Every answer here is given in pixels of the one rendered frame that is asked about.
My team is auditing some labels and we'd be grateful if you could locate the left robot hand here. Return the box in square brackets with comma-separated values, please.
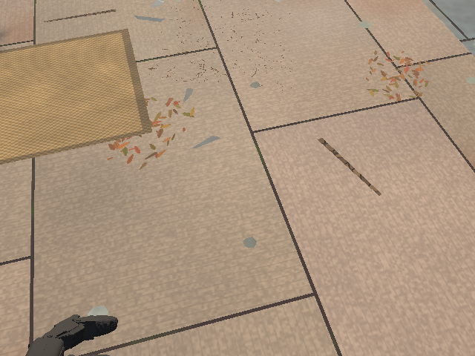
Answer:
[25, 314, 118, 356]

